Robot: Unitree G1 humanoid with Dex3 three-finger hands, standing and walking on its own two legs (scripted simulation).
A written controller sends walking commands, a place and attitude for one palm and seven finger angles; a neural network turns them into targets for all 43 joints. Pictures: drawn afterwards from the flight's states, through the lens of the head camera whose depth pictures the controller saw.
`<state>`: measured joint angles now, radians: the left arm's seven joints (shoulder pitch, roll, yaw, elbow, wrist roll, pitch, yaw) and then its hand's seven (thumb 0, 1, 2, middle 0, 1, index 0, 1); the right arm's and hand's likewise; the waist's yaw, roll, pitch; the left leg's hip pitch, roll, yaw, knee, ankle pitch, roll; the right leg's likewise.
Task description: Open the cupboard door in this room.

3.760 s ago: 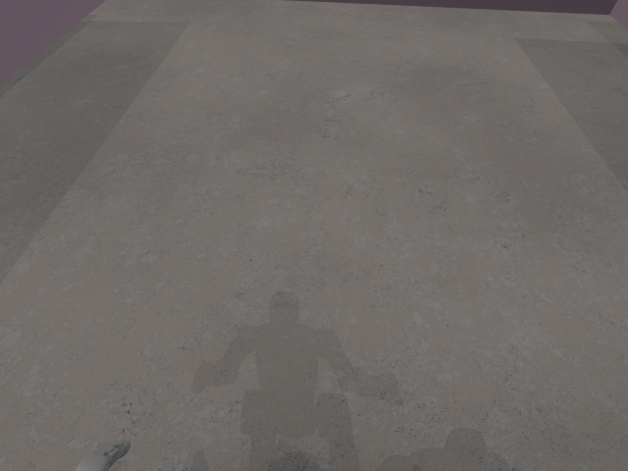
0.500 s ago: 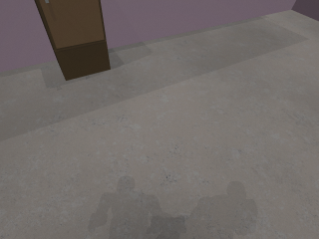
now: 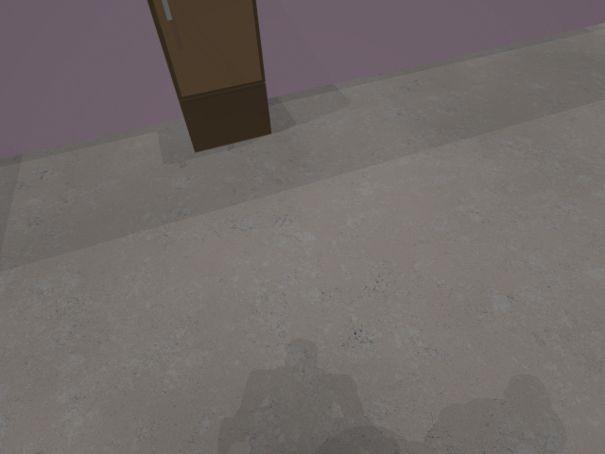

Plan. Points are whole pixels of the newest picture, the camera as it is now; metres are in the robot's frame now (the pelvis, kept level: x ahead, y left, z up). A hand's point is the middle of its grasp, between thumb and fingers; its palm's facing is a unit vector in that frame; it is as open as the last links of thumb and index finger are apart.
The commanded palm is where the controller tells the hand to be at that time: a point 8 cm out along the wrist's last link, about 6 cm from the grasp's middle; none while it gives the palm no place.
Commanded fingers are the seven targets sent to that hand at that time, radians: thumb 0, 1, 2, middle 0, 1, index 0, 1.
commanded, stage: stand and wait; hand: left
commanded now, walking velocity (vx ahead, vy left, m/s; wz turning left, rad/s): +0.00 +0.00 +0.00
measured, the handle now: (164, 1) +1.71 +0.66 +0.00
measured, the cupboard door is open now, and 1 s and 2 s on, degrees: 0 0 0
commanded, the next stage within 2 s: turn or walk to find it in 0.26 s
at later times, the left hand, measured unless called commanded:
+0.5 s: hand out of the picture -0.05 +0.22 -0.18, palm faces +0.07 -0.98 -0.19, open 7.4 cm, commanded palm none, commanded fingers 0.00 0.90 0.90 -0.20 -0.30 -0.20 -0.30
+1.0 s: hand out of the picture -0.01 +0.21 -0.19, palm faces +0.11 -0.97 -0.20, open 7.3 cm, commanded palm none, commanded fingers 0.00 0.90 0.90 -0.20 -0.30 -0.20 -0.30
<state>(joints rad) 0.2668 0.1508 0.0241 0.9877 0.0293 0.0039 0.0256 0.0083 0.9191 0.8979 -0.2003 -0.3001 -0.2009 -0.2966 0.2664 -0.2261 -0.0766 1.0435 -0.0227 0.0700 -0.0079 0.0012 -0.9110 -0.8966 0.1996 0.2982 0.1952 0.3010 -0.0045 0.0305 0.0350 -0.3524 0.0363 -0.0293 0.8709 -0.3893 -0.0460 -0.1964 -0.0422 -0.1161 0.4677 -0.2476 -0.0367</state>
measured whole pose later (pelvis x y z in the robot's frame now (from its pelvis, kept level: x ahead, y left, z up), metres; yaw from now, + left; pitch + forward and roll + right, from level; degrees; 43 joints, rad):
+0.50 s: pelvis -0.03 +0.04 +0.00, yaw +1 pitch -2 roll +0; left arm 0.29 0.18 0.02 1.12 0.03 0.03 0.02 0.01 0.91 0.90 -0.20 -0.30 -0.20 -0.30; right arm 0.22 -0.16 -0.03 1.08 -0.02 0.03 -0.02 0.00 -0.93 -0.90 0.20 0.30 0.20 0.30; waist 0.03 -0.03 0.03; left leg -0.19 -0.02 0.02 0.47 -0.25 0.02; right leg -0.24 -0.10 -0.11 0.48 -0.20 0.03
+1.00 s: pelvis -0.03 +0.02 -0.01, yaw +4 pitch +0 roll -1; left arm 0.22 0.16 0.04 1.05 0.02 0.02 0.03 0.01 0.92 0.90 -0.20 -0.30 -0.20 -0.30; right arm 0.29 -0.15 -0.03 1.08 -0.02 0.04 -0.01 0.00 -0.91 -0.90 0.20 0.30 0.20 0.30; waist 0.00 0.00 0.04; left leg -0.28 0.01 -0.04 0.59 -0.30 -0.01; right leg -0.29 -0.08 -0.18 0.55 -0.24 0.00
